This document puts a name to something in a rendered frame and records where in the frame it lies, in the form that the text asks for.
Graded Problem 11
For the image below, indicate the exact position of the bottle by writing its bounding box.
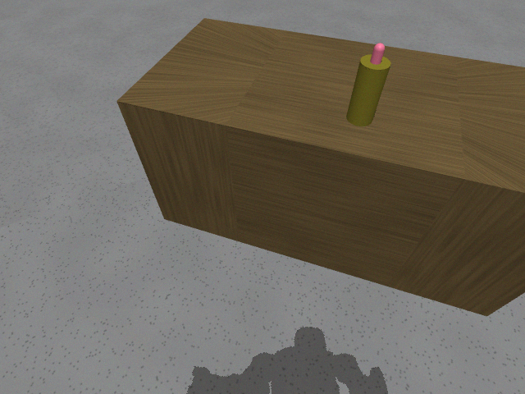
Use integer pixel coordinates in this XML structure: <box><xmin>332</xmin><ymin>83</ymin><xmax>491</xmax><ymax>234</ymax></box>
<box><xmin>346</xmin><ymin>43</ymin><xmax>390</xmax><ymax>126</ymax></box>

